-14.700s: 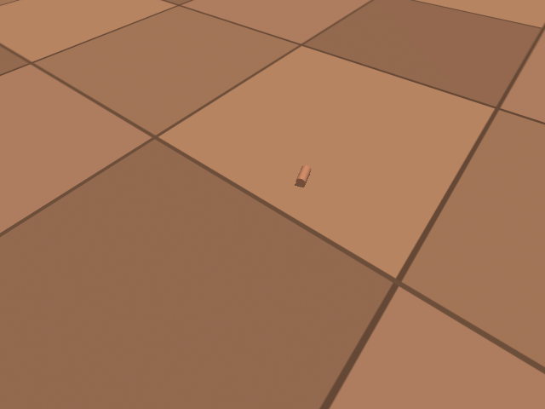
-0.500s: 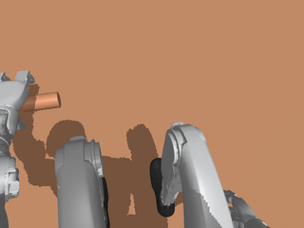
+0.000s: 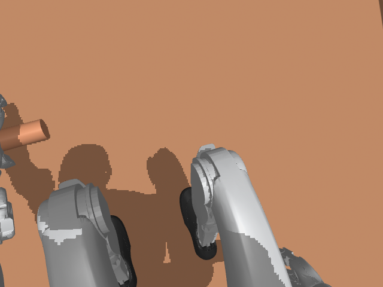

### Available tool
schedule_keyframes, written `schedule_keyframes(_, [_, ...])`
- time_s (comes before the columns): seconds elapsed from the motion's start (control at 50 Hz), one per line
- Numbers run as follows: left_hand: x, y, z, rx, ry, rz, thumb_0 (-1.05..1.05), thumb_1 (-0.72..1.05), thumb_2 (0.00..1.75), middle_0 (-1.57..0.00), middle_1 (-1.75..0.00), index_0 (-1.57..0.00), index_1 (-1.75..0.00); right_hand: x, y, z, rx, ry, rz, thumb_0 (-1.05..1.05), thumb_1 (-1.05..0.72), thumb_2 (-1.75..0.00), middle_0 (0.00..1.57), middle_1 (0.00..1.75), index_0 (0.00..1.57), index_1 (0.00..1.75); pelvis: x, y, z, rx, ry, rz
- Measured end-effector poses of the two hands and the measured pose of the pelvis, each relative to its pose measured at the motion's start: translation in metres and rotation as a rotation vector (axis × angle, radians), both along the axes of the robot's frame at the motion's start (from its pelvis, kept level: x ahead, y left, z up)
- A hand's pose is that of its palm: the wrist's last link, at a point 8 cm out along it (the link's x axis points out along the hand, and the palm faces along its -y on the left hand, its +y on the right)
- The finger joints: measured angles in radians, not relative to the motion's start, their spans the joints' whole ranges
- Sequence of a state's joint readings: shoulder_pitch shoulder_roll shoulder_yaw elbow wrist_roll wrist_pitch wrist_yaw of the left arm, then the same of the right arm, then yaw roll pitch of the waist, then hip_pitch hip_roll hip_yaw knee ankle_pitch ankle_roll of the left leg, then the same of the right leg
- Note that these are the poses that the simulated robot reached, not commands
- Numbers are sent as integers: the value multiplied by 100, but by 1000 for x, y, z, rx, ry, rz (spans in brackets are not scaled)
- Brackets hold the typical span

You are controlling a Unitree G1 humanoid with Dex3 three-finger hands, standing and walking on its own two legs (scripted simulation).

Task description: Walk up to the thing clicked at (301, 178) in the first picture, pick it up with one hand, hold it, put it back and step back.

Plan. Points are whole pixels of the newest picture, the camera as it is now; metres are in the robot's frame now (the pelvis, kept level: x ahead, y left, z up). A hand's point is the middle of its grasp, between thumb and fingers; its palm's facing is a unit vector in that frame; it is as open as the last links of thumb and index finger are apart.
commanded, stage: approach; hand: left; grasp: from above
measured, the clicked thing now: (21, 135) +0.46 +0.31 -0.30
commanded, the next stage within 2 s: close in in 0.08 s
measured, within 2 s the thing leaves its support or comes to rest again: neither
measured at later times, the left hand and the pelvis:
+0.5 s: hand out of the picture +0.45 +0.31 -0.20, palm faces -0.43 -0.09 -0.90, open 14.3 cm; pelvis +0.00 +0.01 -0.01, yaw +0 degrees
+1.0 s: hand (21, 133) +0.45 +0.29 -0.26, palm faces -0.43 -0.11 -0.90, open 14.3 cm; pelvis +0.00 +0.01 -0.02, yaw -5 degrees
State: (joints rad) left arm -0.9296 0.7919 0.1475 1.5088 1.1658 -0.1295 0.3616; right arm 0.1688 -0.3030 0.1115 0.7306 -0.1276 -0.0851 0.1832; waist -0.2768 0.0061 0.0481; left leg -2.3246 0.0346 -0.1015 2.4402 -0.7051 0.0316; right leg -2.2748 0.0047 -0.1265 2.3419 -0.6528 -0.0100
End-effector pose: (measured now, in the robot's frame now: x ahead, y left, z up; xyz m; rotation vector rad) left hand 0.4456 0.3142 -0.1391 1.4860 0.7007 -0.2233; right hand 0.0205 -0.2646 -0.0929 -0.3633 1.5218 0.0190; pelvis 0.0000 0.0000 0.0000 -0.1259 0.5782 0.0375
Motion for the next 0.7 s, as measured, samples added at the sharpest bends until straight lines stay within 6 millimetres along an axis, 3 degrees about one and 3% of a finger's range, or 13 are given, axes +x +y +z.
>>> schedule_keyframes(0.1, [-37,17,-21,-93,32,-48,0,-52,97,-10,-105,-10,-104,16,-3,-1,-25,13,85,1,-91,-90,21,30,20,30,-3,1,-5,-14,-27,7])
schedule_keyframes(0.18, [-47,12,-18,-145,-114,-172,0,-51,96,-11,-103,-12,-102,39,-8,4,-85,-21,132,1,-91,-89,21,30,20,30,-2,4,-7,-27,-36,10])
schedule_keyframes(0.26, [-43,7,-3,-139,-246,-202,0,-53,98,-11,-101,-11,-100,72,-10,10,-129,-97,160,1,-91,-89,21,30,20,30,1,9,-6,-29,-23,21])
schedule_keyframes(0.32, [-31,8,2,-83,-239,-174,0,-55,99,-10,-99,-9,-98,96,-7,15,-136,-178,182,1,-91,-89,21,30,20,30,1,10,-5,-31,-13,23])
schedule_keyframes(0.4, [-11,6,3,-20,-187,-139,0,-56,101,-9,-98,-8,-98,108,-4,18,-117,-253,202,0,-91,-89,20,30,20,30,0,10,-5,-34,-7,20])
schedule_keyframes(0.46, [2,0,1,-14,-163,-103,0,-55,101,-8,-99,-7,-99,98,-2,16,-87,-242,202,0,-91,-89,20,30,20,30,-1,9,-6,-32,-5,18])
schedule_keyframes(0.52, [10,-6,-8,-32,-130,-77,0,-54,100,-8,-100,-7,-100,76,-2,11,-59,-192,177,0,-91,-90,20,30,20,30,0,7,-8,-30,-4,13])
schedule_keyframes(0.7, [2,-13,-47,-89,-43,-73,0,-53,99,-8,-102,-7,-102,-7,3,8,-13,47,88,1,-91,-90,20,30,20,30,1,1,-14,-27,-29,-9])
